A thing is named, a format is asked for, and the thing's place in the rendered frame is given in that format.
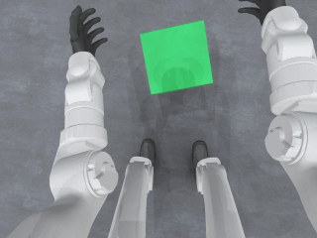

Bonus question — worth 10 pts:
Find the left robot upper arm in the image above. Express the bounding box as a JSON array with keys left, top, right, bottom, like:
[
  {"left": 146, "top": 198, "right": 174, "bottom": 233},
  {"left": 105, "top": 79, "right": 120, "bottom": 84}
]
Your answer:
[{"left": 7, "top": 149, "right": 119, "bottom": 238}]

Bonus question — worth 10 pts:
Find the right robot upper arm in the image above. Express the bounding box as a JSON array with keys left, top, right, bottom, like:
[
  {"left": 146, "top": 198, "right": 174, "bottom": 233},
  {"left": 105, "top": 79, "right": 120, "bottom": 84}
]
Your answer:
[{"left": 264, "top": 110, "right": 317, "bottom": 233}]

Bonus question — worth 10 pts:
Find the right robot forearm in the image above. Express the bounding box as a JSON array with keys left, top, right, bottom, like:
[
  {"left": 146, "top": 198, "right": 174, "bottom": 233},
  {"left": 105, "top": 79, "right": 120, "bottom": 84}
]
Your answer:
[{"left": 261, "top": 6, "right": 317, "bottom": 116}]

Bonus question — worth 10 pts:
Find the robot right hand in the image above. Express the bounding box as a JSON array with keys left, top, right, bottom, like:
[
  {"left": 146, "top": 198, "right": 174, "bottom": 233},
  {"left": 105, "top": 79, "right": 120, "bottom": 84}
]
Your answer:
[{"left": 238, "top": 0, "right": 286, "bottom": 25}]

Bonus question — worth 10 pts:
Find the robot left thigh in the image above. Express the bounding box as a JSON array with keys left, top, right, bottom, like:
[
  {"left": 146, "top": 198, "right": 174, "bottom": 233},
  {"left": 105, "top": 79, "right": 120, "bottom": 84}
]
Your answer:
[{"left": 108, "top": 161, "right": 154, "bottom": 238}]

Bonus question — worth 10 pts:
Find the left robot shin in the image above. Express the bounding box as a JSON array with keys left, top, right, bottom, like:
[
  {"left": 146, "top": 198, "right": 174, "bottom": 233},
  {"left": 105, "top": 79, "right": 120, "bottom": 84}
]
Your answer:
[{"left": 125, "top": 157, "right": 152, "bottom": 173}]

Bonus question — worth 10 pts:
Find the left robot forearm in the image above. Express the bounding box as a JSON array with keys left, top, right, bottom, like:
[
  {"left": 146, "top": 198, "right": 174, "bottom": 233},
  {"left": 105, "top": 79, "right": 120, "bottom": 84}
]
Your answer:
[{"left": 50, "top": 52, "right": 108, "bottom": 184}]

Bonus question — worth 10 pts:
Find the carton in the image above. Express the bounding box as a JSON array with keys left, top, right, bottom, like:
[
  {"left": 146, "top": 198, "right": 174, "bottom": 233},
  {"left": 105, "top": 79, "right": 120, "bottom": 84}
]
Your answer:
[{"left": 140, "top": 20, "right": 213, "bottom": 95}]

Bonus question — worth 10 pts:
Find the robot left hand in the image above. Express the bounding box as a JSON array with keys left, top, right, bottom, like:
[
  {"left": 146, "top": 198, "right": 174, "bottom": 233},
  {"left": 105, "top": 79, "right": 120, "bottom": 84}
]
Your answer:
[{"left": 69, "top": 5, "right": 108, "bottom": 57}]

